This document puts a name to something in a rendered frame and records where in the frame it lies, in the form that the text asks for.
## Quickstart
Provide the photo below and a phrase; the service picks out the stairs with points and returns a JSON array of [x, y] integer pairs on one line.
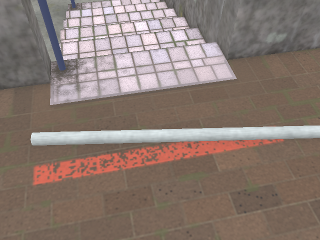
[[109, 27]]

